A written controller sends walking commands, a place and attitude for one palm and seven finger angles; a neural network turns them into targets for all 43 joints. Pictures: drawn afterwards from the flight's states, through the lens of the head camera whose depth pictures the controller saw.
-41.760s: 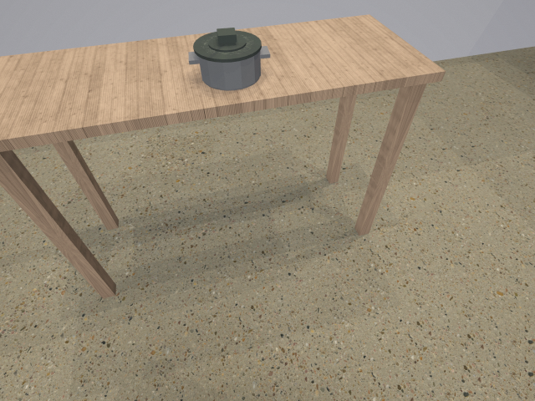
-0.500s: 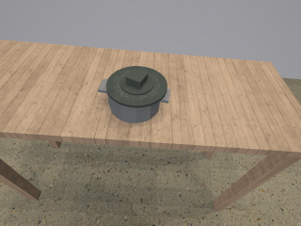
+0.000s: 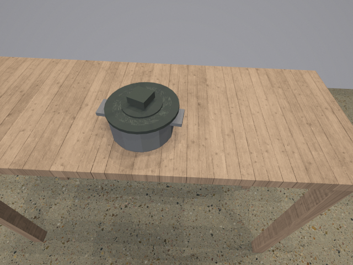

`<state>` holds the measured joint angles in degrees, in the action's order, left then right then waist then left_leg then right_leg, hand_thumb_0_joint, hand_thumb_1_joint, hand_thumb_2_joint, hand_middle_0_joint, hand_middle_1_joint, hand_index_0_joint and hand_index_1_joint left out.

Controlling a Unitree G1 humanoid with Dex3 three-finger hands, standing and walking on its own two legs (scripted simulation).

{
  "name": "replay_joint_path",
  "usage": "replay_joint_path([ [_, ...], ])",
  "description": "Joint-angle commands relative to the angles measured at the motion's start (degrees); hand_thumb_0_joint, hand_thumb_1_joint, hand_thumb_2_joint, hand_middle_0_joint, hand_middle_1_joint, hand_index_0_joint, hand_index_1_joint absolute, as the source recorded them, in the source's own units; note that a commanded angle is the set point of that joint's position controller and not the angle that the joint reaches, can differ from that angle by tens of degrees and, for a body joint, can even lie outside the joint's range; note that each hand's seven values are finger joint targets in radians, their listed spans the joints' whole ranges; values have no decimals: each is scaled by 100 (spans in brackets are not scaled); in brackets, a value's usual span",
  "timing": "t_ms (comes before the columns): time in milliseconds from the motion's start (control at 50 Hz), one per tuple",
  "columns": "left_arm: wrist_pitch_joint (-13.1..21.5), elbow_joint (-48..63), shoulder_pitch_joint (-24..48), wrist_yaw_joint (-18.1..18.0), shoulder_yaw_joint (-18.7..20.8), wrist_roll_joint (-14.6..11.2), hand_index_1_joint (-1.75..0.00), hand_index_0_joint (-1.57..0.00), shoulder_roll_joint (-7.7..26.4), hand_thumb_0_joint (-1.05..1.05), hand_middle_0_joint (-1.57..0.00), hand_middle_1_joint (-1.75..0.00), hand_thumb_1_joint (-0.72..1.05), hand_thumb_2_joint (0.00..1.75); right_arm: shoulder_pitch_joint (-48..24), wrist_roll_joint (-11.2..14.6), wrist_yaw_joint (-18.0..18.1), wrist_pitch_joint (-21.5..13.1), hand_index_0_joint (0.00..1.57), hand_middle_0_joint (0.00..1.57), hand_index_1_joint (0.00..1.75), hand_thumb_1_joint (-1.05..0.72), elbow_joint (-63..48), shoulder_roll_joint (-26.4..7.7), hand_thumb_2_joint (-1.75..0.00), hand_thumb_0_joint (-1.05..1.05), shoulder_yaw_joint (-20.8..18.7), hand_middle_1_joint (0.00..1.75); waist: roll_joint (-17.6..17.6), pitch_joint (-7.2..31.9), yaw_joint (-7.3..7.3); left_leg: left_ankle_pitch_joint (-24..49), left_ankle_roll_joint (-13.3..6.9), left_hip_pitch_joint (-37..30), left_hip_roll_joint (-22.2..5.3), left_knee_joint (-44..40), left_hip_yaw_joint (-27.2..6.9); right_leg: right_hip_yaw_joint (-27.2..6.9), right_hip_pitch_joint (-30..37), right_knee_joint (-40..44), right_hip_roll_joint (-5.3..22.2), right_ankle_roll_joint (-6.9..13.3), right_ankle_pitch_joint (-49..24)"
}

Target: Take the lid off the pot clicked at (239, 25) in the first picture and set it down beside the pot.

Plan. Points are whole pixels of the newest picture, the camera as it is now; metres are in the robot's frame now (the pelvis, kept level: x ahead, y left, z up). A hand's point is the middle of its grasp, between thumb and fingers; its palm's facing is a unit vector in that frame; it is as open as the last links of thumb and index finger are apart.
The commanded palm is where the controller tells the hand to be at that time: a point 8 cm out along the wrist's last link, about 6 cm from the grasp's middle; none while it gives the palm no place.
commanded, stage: look again from close up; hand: left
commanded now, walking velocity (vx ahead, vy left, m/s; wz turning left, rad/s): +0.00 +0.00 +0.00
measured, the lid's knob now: (141, 97) +0.43 +0.12 +0.15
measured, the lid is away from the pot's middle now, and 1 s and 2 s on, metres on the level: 0.01 0.01 0.01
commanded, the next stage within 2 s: lift the closed hand beside the body in 0.56 s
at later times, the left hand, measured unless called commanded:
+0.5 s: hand out of the picture +0.02 +0.16 -0.17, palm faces +0.01 -0.98 -0.19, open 7.4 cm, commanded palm none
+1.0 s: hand out of the picture +0.12 +0.17 -0.02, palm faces +0.17 -0.95 -0.25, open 5.2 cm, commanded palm +0.08 +0.23 +0.02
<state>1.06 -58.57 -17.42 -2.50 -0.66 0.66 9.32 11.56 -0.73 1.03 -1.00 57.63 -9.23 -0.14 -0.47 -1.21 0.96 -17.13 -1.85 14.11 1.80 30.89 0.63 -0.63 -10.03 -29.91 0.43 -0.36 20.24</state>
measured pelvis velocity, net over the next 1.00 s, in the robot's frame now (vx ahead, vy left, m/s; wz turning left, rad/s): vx -0.02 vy -0.01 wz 0.01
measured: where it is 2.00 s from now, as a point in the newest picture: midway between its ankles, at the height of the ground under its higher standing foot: outside the picture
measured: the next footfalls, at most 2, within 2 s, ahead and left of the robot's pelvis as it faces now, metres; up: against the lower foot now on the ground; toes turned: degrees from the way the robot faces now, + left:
none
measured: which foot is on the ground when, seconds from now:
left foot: down 0.00-1.00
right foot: down 0.00-1.00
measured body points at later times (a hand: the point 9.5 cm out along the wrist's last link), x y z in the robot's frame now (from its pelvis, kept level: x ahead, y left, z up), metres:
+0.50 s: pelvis +0.01 -0.02 +0.01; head +0.04 +0.00 +0.45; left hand +0.02 +0.21 -0.16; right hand +0.02 -0.24 -0.15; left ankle -0.01 +0.10 -0.73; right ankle -0.05 -0.13 -0.73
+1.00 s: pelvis -0.02 -0.01 +0.01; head -0.05 -0.03 +0.46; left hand +0.10 +0.22 +0.00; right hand +0.19 -0.23 -0.05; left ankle -0.01 +0.10 -0.73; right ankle -0.05 -0.13 -0.73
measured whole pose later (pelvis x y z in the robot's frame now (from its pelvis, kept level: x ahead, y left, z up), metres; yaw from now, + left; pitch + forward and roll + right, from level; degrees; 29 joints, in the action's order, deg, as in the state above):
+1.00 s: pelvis -0.02 -0.01 +0.01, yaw +1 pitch -2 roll +0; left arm 1.3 -2.2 -32.5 -3.0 1.1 -0.8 10.4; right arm 7.7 0.8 1.5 -9.6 35.6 -11.0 -0.7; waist 1.6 1.5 1.6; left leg -12.6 -0.7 10.8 1.2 25.6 -0.2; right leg 0.4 -7.3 -26.3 -0.2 0.6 16.8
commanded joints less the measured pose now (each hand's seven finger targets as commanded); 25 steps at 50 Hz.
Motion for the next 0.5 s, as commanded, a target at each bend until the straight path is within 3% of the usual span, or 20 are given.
replay_joint_path([
  [0,70,186,-444,-71,142,5,-30,-20,699,0,-20,-30,90,90,288,25,52,-82,20,20,30,-90,-174,-552,-90,0,-108,30,46,50,-63,1881,-14,-341,-634,-357,-515,-513,-155,488,543,295,-2011],
  [20,56,224,-419,-64,157,-3,-30,-20,739,0,-20,-30,90,90,309,29,51,-84,20,20,30,-90,-185,-538,-90,0,-114,30,-95,99,-50,1843,-15,-348,-639,-339,-514,-473,-74,488,520,296,-2021],
  [100,64,216,-383,-65,152,-9,-30,-20,722,0,-20,-30,90,90,282,31,69,-81,20,20,30,-90,-104,-521,-90,0,-107,30,135,142,-53,2043,25,-453,-671,-366,-457,-530,-5,527,563,283,-2340],
  [120,56,244,-377,-57,168,-16,-30,-20,754,0,-20,-30,90,90,309,32,69,-80,20,20,30,-90,-110,-502,-90,0,-111,30,-66,142,-39,1961,22,-432,-686,-348,-451,-483,62,553,544,270,-2342],
  [180,63,218,-332,-62,159,-18,-30,-20,735,0,-20,-30,90,90,331,36,83,-72,20,20,30,-90,-43,-514,-90,0,-99,30,-23,141,-67,2082,60,-478,-703,-398,-412,-516,121,573,584,262,-2640],
  [480,20,67,-327,-29,118,-39,-30,-20,630,0,-20,-30,90,90,538,52,99,-65,20,20,30,-90,239,-451,-90,0,-40,30,-19,-88,-64,1829,62,-514,-740,-695,-443,-482,180,851,556,247,-2123],
])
